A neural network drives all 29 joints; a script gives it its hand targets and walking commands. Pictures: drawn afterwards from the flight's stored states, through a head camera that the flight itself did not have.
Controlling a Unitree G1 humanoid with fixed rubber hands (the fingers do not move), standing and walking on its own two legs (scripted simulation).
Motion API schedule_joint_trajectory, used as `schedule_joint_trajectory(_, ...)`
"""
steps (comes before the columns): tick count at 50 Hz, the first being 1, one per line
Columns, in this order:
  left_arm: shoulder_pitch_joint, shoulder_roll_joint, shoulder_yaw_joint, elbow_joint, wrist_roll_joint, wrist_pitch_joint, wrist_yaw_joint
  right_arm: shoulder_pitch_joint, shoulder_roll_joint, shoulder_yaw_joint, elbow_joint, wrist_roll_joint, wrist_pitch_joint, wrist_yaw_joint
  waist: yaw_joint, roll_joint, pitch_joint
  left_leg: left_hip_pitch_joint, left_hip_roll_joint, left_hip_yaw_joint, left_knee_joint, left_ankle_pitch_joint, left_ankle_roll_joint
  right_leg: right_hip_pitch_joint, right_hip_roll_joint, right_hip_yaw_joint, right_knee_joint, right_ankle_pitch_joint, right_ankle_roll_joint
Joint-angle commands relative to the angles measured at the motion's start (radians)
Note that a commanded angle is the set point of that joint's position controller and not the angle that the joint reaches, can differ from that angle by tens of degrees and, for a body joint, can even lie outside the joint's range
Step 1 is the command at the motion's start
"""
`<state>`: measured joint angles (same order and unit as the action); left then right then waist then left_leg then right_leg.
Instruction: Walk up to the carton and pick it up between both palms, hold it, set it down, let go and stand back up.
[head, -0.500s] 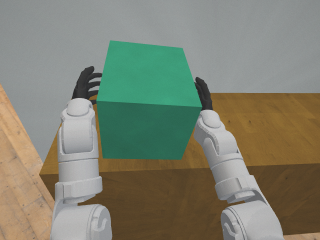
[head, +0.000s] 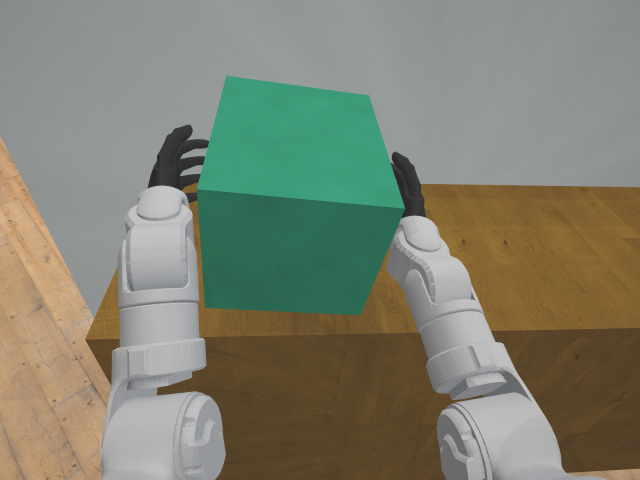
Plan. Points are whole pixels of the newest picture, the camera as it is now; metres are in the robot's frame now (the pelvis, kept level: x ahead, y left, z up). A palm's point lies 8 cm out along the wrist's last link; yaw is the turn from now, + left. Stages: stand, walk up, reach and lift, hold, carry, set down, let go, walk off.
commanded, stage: hold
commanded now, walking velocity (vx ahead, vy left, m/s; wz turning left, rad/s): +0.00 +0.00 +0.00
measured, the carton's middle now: (292, 194) +0.41 +0.00 +0.20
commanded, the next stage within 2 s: none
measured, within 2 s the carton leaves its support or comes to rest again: neither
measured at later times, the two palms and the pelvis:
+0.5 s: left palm (177, 198) +0.38 +0.13 +0.22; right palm (411, 221) +0.37 -0.14 +0.19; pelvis +0.01 +0.00 +0.00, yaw -1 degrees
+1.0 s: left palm (171, 195) +0.37 +0.14 +0.22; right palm (408, 218) +0.36 -0.14 +0.19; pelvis +0.01 +0.00 +0.00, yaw +0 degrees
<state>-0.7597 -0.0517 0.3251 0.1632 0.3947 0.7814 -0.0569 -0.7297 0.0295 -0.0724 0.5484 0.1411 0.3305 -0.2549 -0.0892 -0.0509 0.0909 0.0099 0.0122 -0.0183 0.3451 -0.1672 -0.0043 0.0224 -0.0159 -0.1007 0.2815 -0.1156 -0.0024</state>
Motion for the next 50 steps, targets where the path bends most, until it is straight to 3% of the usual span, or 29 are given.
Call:
schedule_joint_trajectory(1, -0.608, -0.571, -0.473, -0.102, -0.169, -0.064, -0.128, -0.860, 0.561, 0.400, -0.364, 0.084, -0.090, 0.104, -0.026, 0.086, -0.507, 0.043, -0.056, 0.055, -0.039, 0.247, -0.014, 0.216, 0.066, -0.019, 0.000, 0.134, 0.057)
schedule_joint_trajectory(5, -0.612, -0.560, -0.491, -0.084, -0.170, -0.054, -0.127, -0.895, 0.516, 0.381, -0.387, 0.089, -0.089, 0.113, -0.023, 0.103, -0.446, 0.004, -0.043, 0.055, -0.047, 0.189, -0.027, 0.179, 0.071, -0.020, -0.009, 0.031, 0.040)
schedule_joint_trajectory(8, -0.592, -0.575, -0.497, -0.115, -0.171, -0.057, -0.111, -0.876, 0.540, 0.393, -0.400, 0.092, -0.094, 0.112, -0.036, 0.110, -0.432, 0.039, -0.041, 0.038, -0.031, 0.282, -0.033, 0.165, 0.071, -0.014, -0.011, 0.113, 0.040)
schedule_joint_trajectory(10, -0.577, -0.560, -0.495, -0.152, -0.198, -0.057, -0.127, -0.860, 0.574, 0.429, -0.466, 0.109, -0.086, 0.099, -0.029, 0.034, -0.476, 0.041, -0.066, 0.054, -0.005, 0.293, -0.008, 0.227, 0.062, 0.000, -0.005, 0.214, 0.065)
schedule_joint_trajectory(12, -0.555, -0.542, -0.479, -0.126, -0.180, -0.052, -0.126, -0.862, 0.558, 0.443, -0.451, 0.114, -0.082, 0.094, -0.020, 0.047, -0.453, 0.023, -0.060, 0.051, -0.015, 0.268, -0.004, 0.211, 0.062, 0.000, -0.005, 0.188, 0.066)
schedule_joint_trajectory(13, -0.567, -0.555, -0.479, -0.109, -0.162, -0.044, -0.118, -0.872, 0.529, 0.409, -0.409, 0.106, -0.076, 0.102, -0.030, 0.106, -0.440, 0.020, -0.055, 0.048, -0.028, 0.232, -0.019, 0.181, 0.065, -0.006, -0.021, 0.108, 0.053)
schedule_joint_trajectory(14, -0.587, -0.537, -0.475, -0.137, -0.171, -0.056, -0.118, -0.898, 0.562, 0.456, -0.464, 0.114, -0.088, 0.106, 0.010, 0.069, -0.474, 0.018, -0.058, 0.052, -0.034, 0.232, -0.005, 0.218, 0.064, 0.001, -0.017, 0.131, 0.051)
schedule_joint_trajectory(15, -0.549, -0.512, -0.452, -0.094, -0.160, -0.042, -0.131, -0.844, 0.526, 0.413, -0.398, 0.095, -0.069, 0.102, -0.021, 0.054, -0.425, 0.016, -0.061, 0.055, -0.044, 0.203, -0.006, 0.199, 0.062, -0.008, -0.015, 0.127, 0.062)
schedule_joint_trajectory(16, -0.561, -0.551, -0.487, -0.144, -0.176, -0.045, -0.126, -0.890, 0.530, 0.450, -0.479, 0.119, -0.086, 0.105, -0.006, 0.033, -0.500, 0.034, -0.053, 0.058, -0.022, 0.268, -0.008, 0.212, 0.067, -0.008, -0.001, 0.158, 0.063)
schedule_joint_trajectory(17, -0.545, -0.551, -0.512, -0.149, -0.185, -0.046, -0.126, -0.845, 0.535, 0.448, -0.468, 0.111, -0.083, 0.097, -0.027, 0.070, -0.488, 0.053, -0.049, 0.049, -0.024, 0.291, -0.026, 0.203, 0.076, -0.013, -0.002, 0.154, 0.053)
schedule_joint_trajectory(18, -0.544, -0.566, -0.515, -0.164, -0.192, -0.045, -0.121, -0.849, 0.541, 0.466, -0.488, 0.127, -0.078, 0.096, -0.020, 0.069, -0.497, 0.056, -0.058, 0.051, -0.006, 0.336, -0.022, 0.223, 0.071, 0.001, 0.000, 0.213, 0.057)
schedule_joint_trajectory(21, -0.614, -0.588, -0.542, -0.213, -0.199, -0.052, -0.102, -0.861, 0.553, 0.458, -0.466, 0.124, -0.083, 0.109, -0.006, 0.103, -0.496, 0.084, -0.038, 0.044, -0.012, 0.335, -0.046, 0.161, 0.088, -0.014, -0.004, 0.111, 0.042)
schedule_joint_trajectory(22, -0.548, -0.564, -0.505, -0.131, -0.187, -0.038, -0.102, -0.849, 0.518, 0.432, -0.427, 0.121, -0.076, 0.109, -0.010, 0.101, -0.436, 0.066, -0.044, 0.045, -0.020, 0.289, -0.036, 0.142, 0.082, -0.013, -0.021, 0.092, 0.045)
schedule_joint_trajectory(26, -0.591, -0.557, -0.496, -0.127, -0.195, -0.052, -0.117, -0.887, 0.545, 0.406, -0.433, 0.091, -0.076, 0.112, -0.028, 0.058, -0.450, 0.013, -0.053, 0.060, -0.045, 0.162, -0.003, 0.190, 0.060, -0.006, -0.019, 0.091, 0.052)
schedule_joint_trajectory(27, -0.572, -0.550, -0.489, -0.122, -0.180, -0.041, -0.115, -0.893, 0.551, 0.429, -0.461, 0.090, -0.082, 0.108, -0.011, 0.056, -0.455, -0.010, -0.057, 0.061, -0.036, 0.180, 0.002, 0.206, 0.056, 0.004, -0.011, 0.146, 0.053)
schedule_joint_trajectory(31, -0.586, -0.559, -0.469, -0.135, -0.167, -0.043, -0.125, -0.844, 0.528, 0.399, -0.388, 0.099, -0.068, 0.109, -0.026, 0.079, -0.437, 0.023, -0.057, 0.049, -0.048, 0.205, -0.009, 0.189, 0.064, -0.012, -0.014, 0.119, 0.051)
schedule_joint_trajectory(32, -0.558, -0.533, -0.437, -0.075, -0.155, -0.037, -0.122, -0.883, 0.542, 0.424, -0.430, 0.094, -0.071, 0.108, 0.012, 0.046, -0.415, -0.001, -0.060, 0.059, -0.045, 0.160, 0.013, 0.193, 0.053, 0.005, -0.021, 0.132, 0.061)
schedule_joint_trajectory(33, -0.580, -0.562, -0.490, -0.146, -0.175, -0.042, -0.121, -0.875, 0.541, 0.440, -0.456, 0.118, -0.078, 0.104, -0.017, 0.078, -0.495, 0.024, -0.062, 0.048, -0.025, 0.237, -0.002, 0.218, 0.064, -0.001, -0.004, 0.173, 0.057)
schedule_joint_trajectory(36, -0.557, -0.546, -0.496, -0.114, -0.180, -0.043, -0.130, -0.832, 0.533, 0.415, -0.415, 0.099, -0.068, 0.094, -0.030, 0.078, -0.487, 0.051, -0.053, 0.057, -0.025, 0.243, -0.019, 0.186, 0.071, -0.005, -0.014, 0.137, 0.053)
schedule_joint_trajectory(38, -0.592, -0.557, -0.547, -0.220, -0.221, -0.059, -0.124, -0.850, 0.579, 0.463, -0.519, 0.126, -0.078, 0.087, -0.044, 0.076, -0.591, 0.059, -0.065, 0.051, -0.002, 0.293, -0.027, 0.253, 0.070, -0.002, 0.011, 0.253, 0.066)
schedule_joint_trajectory(39, -0.583, -0.558, -0.516, -0.186, -0.194, -0.055, -0.117, -0.862, 0.549, 0.455, -0.470, 0.118, -0.068, 0.092, -0.018, 0.076, -0.492, 0.053, -0.062, 0.048, -0.013, 0.301, -0.026, 0.209, 0.071, -0.005, 0.002, 0.200, 0.066)
schedule_joint_trajectory(40, -0.577, -0.578, -0.550, -0.209, -0.222, -0.056, -0.113, -0.883, 0.559, 0.465, -0.511, 0.128, -0.068, 0.090, -0.034, 0.086, -0.530, 0.040, -0.071, 0.041, 0.005, 0.312, -0.024, 0.227, 0.062, 0.004, 0.014, 0.272, 0.067)
schedule_joint_trajectory(41, -0.565, -0.563, -0.536, -0.195, -0.213, -0.048, -0.120, -0.801, 0.531, 0.426, -0.424, 0.115, -0.052, 0.088, -0.063, 0.101, -0.468, 0.060, -0.058, 0.037, -0.009, 0.301, -0.035, 0.191, 0.064, 0.002, 0.002, 0.225, 0.064)
schedule_joint_trajectory(44, -0.530, -0.511, -0.458, -0.099, -0.154, -0.028, -0.137, -0.832, 0.509, 0.403, -0.408, 0.096, -0.050, 0.097, -0.027, 0.057, -0.385, 0.015, -0.051, 0.049, -0.053, 0.179, -0.019, 0.176, 0.064, -0.007, -0.025, 0.086, 0.056)
schedule_joint_trajectory(46, -0.565, -0.507, -0.441, -0.126, -0.147, -0.032, -0.147, -0.845, 0.535, 0.433, -0.428, 0.111, -0.055, 0.100, 0.000, 0.041, -0.410, -0.001, -0.060, 0.061, -0.054, 0.206, -0.003, 0.235, 0.067, -0.007, -0.009, 0.111, 0.055)
schedule_joint_trajectory(47, -0.561, -0.515, -0.470, -0.167, -0.160, -0.036, -0.141, -0.819, 0.538, 0.439, -0.458, 0.116, -0.058, 0.096, -0.018, 0.045, -0.429, 0.030, -0.059, 0.052, -0.035, 0.273, -0.011, 0.236, 0.068, -0.012, -0.001, 0.166, 0.060)
schedule_joint_trajectory(48, -0.559, -0.537, -0.470, -0.164, -0.160, -0.038, -0.137, -0.847, 0.540, 0.460, -0.452, 0.122, -0.066, 0.106, 0.012, 0.037, -0.435, 0.017, -0.055, 0.055, -0.035, 0.284, -0.017, 0.235, 0.076, -0.010, 0.002, 0.145, 0.051)
schedule_joint_trajectory(49, -0.593, -0.551, -0.508, -0.181, -0.183, -0.041, -0.136, -0.838, 0.547, 0.432, -0.446, 0.121, -0.069, 0.098, -0.030, 0.089, -0.437, 0.026, -0.053, 0.052, -0.026, 0.280, -0.031, 0.202, 0.074, -0.011, -0.004, 0.126, 0.050)
schedule_joint_trajectory(50, -0.569, -0.565, -0.500, -0.134, -0.174, -0.034, -0.132, -0.886, 0.537, 0.419, -0.475, 0.114, -0.071, 0.104, -0.017, 0.089, -0.424, 0.029, -0.054, 0.047, -0.026, 0.256, -0.027, 0.184, 0.076, -0.003, -0.017, 0.106, 0.043)
